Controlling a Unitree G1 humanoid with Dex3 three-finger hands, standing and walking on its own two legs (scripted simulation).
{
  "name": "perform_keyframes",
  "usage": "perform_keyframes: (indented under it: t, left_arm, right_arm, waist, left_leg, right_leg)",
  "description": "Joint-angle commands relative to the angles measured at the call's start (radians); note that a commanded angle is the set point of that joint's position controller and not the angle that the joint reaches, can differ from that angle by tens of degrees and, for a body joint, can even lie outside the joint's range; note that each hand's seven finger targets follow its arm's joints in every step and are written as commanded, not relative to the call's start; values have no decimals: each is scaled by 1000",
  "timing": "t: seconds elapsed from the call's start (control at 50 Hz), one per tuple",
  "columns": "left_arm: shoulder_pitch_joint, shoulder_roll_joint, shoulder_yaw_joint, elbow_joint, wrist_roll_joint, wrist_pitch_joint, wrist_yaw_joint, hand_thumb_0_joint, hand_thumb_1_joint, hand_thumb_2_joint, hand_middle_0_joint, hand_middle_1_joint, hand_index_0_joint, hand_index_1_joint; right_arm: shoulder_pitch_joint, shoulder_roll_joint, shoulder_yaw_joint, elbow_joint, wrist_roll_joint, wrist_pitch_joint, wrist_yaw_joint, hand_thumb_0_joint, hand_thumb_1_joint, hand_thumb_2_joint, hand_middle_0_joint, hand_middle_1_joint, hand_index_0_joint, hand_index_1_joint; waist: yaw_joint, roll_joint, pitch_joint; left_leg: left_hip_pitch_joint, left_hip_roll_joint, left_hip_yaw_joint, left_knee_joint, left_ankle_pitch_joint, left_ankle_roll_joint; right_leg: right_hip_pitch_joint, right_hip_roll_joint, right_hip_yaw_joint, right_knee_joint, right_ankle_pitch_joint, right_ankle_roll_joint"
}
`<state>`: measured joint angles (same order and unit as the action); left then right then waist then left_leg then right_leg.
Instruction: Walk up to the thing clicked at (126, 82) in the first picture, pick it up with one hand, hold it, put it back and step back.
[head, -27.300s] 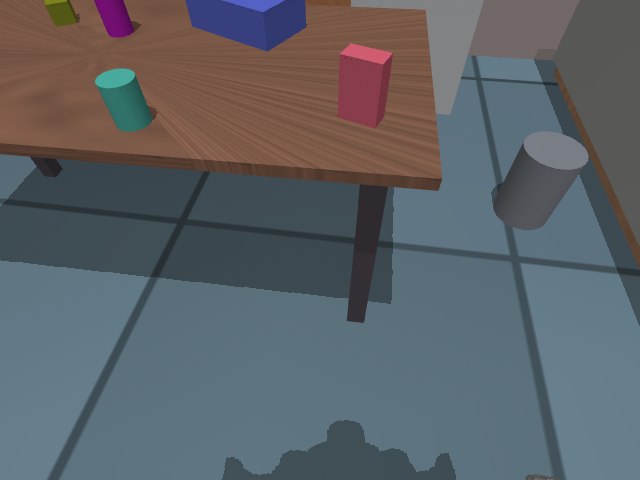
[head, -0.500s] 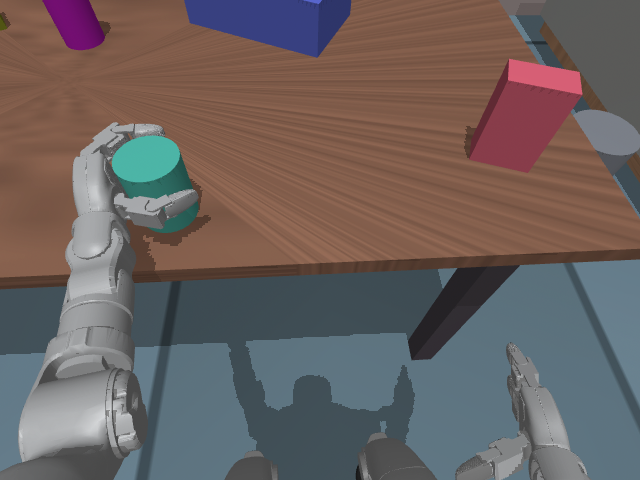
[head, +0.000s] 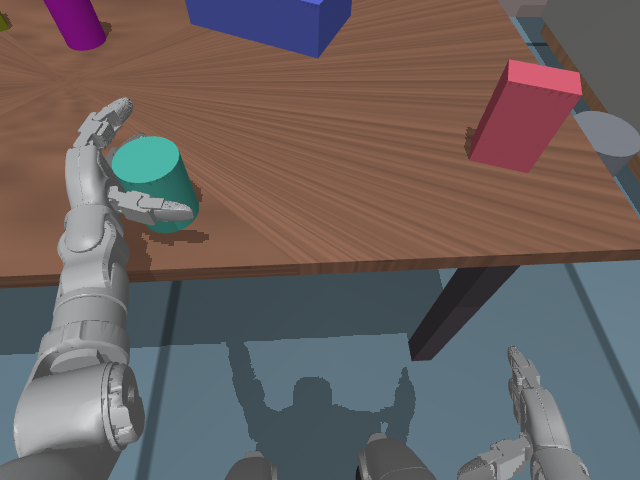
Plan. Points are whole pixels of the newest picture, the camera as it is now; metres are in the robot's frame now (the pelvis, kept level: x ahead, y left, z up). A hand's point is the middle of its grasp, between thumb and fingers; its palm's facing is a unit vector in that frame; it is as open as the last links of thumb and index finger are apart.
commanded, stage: withdraw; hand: left
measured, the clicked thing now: (159, 186) +0.46 +0.18 +0.08
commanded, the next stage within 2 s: rise in 0.26 s
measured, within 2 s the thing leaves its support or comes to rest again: neither
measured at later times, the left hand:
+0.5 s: hand (35, 98) +0.48 +0.27 +0.21, palm faces +0.19 -0.96 -0.18, open 17.1 cm
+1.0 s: hand out of the picture +0.29 +0.27 +0.19, palm faces +0.34 -0.86 -0.39, open 17.5 cm
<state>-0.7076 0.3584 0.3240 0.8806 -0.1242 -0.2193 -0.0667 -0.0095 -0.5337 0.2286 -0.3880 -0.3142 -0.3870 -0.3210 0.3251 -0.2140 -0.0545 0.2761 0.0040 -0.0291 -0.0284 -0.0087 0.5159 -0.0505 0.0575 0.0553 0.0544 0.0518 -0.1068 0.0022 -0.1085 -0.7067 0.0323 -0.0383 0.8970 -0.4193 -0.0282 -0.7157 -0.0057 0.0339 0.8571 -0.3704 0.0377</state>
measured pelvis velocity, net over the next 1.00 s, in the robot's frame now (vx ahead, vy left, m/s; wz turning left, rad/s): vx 0.03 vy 0.00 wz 0.03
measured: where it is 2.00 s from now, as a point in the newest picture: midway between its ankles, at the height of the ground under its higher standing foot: outside the picture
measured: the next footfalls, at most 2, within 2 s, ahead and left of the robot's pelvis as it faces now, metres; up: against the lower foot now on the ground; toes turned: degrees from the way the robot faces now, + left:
none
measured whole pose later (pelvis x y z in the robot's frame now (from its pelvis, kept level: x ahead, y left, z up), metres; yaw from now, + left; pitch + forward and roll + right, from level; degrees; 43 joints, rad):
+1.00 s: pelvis +0.03 +0.00 +0.03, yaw +1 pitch +4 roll -1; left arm 0.11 0.40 0.34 -0.14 -0.07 -0.03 -0.03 -0.01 -0.56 0.05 -0.07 -0.04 -0.06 -0.05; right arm 0.30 -0.24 -0.14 0.45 0.06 -0.01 -0.02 -0.01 0.53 -0.06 0.06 0.06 0.06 0.06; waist 0.04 0.06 -0.07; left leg -0.38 0.02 -0.05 0.69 -0.37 -0.03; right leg -0.38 -0.03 0.02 0.66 -0.34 0.04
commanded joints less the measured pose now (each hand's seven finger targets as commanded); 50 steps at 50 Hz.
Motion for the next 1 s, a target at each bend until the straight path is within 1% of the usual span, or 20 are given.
perform_keyframes:
  t: [0.0, 0.1, 0.22, 0.28, 0.36, 0.38, 0.4, 0.42, 0.44, 0.46, 0.5, 0.56, 0.68, 0.7, 0.76, 0.8, 0.84, 0.88, 0.92, 0.98]
  left_arm:
    - [-508, 318, 62, -264, -4, -63, 1, 0, -470, 186, -180, -191, -179, -198]
    - [-638, 431, 110, -378, -14, -36, -2, 0, -479, 183, -148, -172, -143, -183]
    - [-631, 436, 76, -181, 0, 83, -50, 0, -496, 129, -102, -111, -99, -119]
    - [-534, 357, 13, 6, -8, 164, -113, 0, -476, 111, -101, -96, -103, -98]
    - [-596, 422, 35, -85, -26, 193, -176, 0, -549, 94, -63, -18, -30, -57]
    - [-625, 583, 47, -190, 87, 171, -117, 0, -561, 70, -59, -34, -47, -51]
    - [-554, 563, 63, -61, 84, 180, -98, 0, -559, 55, -60, -41, -58, -48]
    - [-491, 521, 48, -12, 81, 188, -98, 0, -555, 53, -58, -42, -59, -46]
    - [-504, 523, 49, -68, 77, 187, -100, 0, -552, 59, -56, -41, -55, -47]
    - [-537, 568, 68, -147, 87, 181, -92, 0, -560, 57, -59, -45, -58, -50]
    - [-523, 629, 113, -209, 99, 176, -81, 0, -546, 53, -55, -40, -57, -44]
    - [-431, 650, 160, -256, 107, 166, -67, 0, -572, 60, -59, -28, -37, -51]
    - [-198, 490, 104, -540, 88, 159, -41, 0, -573, 55, -60, -24, -36, -49]
    - [-144, 476, 105, -603, 84, 154, -29, 0, -564, 50, -57, -22, -36, -43]
    - [62, 369, 52, -800, 72, 143, -6, 0, -577, 47, -62, -31, -44, -49]
    - [282, 368, 87, -921, 61, 141, 19, 0, -574, 43, -60, -30, -44, -47]
    - [367, 353, 97, -1097, 53, 131, 32, 0, -577, 44, -62, -39, -49, -52]
    - [480, 366, 150, -1174, 48, 131, 51, 0, -572, 40, -61, -42, -52, -51]
    - [544, 400, 223, -1304, 37, 116, 72, 0, -552, 39, -54, -41, -49, -47]
    - [734, 334, 224, -1401, 29, 103, 82, 0, -555, 26, -57, -48, -59, -46]
  right_arm:
    - [6, -169, -98, -167, 0, -51, -21, 0, 536, -52, 50, 50, 50, 50]
    - [-12, -146, -71, -157, 13, -45, -28, 0, 522, -57, 50, 50, 50, 50]
    - [-67, -147, -56, -39, 27, -54, -35, 0, 530, -55, 50, 50, 50, 50]
    - [-111, -155, -34, -46, 39, -73, -35, 0, 539, -52, 51, 51, 51, 51]
    - [-88, -182, -48, -48, 45, -83, -39, 0, 611, -38, 50, 52, 50, 52]
    - [-64, -226, -100, -102, 35, -77, -33, 0, 611, -40, 50, 53, 51, 53]
    - [-32, -232, -100, -60, 37, -69, -29, 0, 603, -44, 51, 53, 51, 53]
    - [-42, -192, -53, -60, 42, -65, -21, 0, 604, -43, 51, 53, 51, 53]
    - [-60, -190, -62, -64, 47, -62, -19, 0, 611, -40, 50, 53, 51, 53]
    - [-36, -232, -112, -71, 46, -61, -23, 0, 605, -43, 51, 53, 51, 53]
    - [22, -200, -80, -67, 49, -57, -7, 0, 611, -41, 51, 53, 51, 53]
    - [5, -148, -36, -80, 57, -55, 8, 0, 566, -58, 51, 54, 51, 54]
    - [-79, -153, -66, -10, 49, -70, 23, 0, 558, -59, 52, 54, 52, 54]
    - [-83, -191, -101, 0, 48, -74, 20, 0, 565, -57, 51, 54, 52, 54]
    - [-73, -176, -94, 13, 44, -81, 18, 0, 543, -62, 51, 54, 52, 54]
    - [-42, -195, -123, 66, 47, -73, 16, 0, 542, -61, 51, 54, 52, 54]
    - [-55, -217, -153, 35, 47, -63, 10, 0, 532, -63, 51, 54, 52, 54]
    - [-30, -189, -141, 55, 49, -46, 9, 0, 529, -63, 52, 54, 52, 54]
    - [-52, -225, -188, 6, 53, -36, -4, 0, 550, -57, 52, 54, 52, 54]
    - [1, -128, -126, 39, 50, -18, -4, 0, 525, -61, 52, 54, 52, 54]
  waist:
    - [-3, 80, -449]
    - [21, 130, -499]
    - [10, 117, -357]
    - [4, 41, -300]
    - [20, 59, -371]
    - [45, 91, -431]
    - [29, 63, -354]
    - [39, -7, -295]
    - [43, 1, -294]
    - [38, 20, -351]
    - [70, 82, -392]
    - [103, 72, -402]
    - [125, 193, -312]
    - [119, 176, -298]
    - [110, 129, -310]
    - [132, 111, -241]
    - [127, 80, -263]
    - [139, 60, -197]
    - [139, 38, -161]
    - [155, 71, -112]
  left_leg:
    - [254, -22, 40, -108, 289, 33]
    - [294, -23, 36, -135, 297, 26]
    - [273, -25, 46, -172, 287, 33]
    - [258, -21, 47, -194, 279, 40]
    - [323, -16, 45, -207, 356, 32]
    - [386, -22, 55, -212, 424, 19]
    - [350, -21, 52, -212, 424, 17]
    - [315, -20, 46, -226, 407, 20]
    - [322, -23, 48, -233, 392, 23]
    - [369, -19, 45, -240, 410, 19]
    - [419, -14, 41, -232, 498, 11]
    - [384, -24, 47, -237, 551, 14]
    - [438, -20, 50, -261, 481, 5]
    - [445, -13, 45, -267, 480, 2]
    - [487, -6, 34, -260, 531, 5]
    - [457, -11, 40, -267, 541, 7]
    - [471, -16, 42, -266, 548, 10]
    - [435, -26, 49, -282, 468, 14]
    - [426, -34, 58, -300, 395, 20]
    - [418, -38, 62, -311, 365, 17]
  right_leg:
    - [222, 16, -43, -97, 286, -42]
    - [274, 16, -45, -112, 273, -46]
    - [253, 19, -38, -166, 269, -45]
    - [253, 23, -46, -192, 256, -44]
    - [297, 26, -56, -195, 308, -46]
    - [331, 18, -67, -196, 382, -42]
    - [328, 22, -71, -195, 382, -43]
    - [339, 25, -76, -200, 370, -39]
    - [345, 22, -72, -210, 359, -37]
    - [346, 22, -74, -206, 363, -40]
    - [356, 20, -82, -204, 385, -45]
    - [451, 9, -72, -205, 469, -43]
    - [371, 10, -81, -238, 341, -53]
    - [360, 16, -87, -239, 329, -55]
    - [373, 24, -100, -237, 354, -49]
    - [391, 24, -102, -238, 370, -46]
    - [414, 20, -100, -237, 406, -42]
    - [429, 13, -94, -253, 384, -37]
    - [440, 7, -88, -268, 338, -31]
    - [429, 3, -87, -272, 299, -33]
